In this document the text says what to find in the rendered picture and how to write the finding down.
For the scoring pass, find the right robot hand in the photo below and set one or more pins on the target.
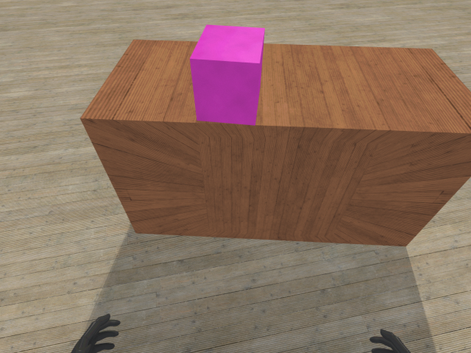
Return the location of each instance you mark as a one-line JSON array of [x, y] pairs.
[[390, 340]]

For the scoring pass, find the left robot hand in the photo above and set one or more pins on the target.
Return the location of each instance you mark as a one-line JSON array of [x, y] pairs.
[[86, 343]]

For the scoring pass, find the pedestal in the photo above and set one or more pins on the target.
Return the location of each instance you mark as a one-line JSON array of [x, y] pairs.
[[351, 144]]

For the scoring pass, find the carton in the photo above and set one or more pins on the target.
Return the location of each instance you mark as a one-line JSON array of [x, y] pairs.
[[226, 69]]

